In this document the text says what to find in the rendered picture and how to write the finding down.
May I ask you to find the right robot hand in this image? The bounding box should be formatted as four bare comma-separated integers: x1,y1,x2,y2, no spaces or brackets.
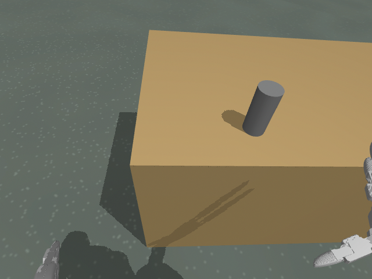
313,143,372,267

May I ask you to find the left robot hand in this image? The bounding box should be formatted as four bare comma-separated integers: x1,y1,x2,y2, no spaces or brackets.
34,241,60,279

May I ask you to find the can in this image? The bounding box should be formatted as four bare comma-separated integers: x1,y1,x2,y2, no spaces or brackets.
242,80,285,137

